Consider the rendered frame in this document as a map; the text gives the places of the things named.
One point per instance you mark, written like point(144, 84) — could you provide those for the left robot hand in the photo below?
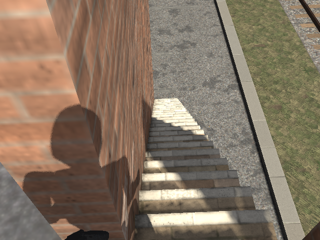
point(89, 235)

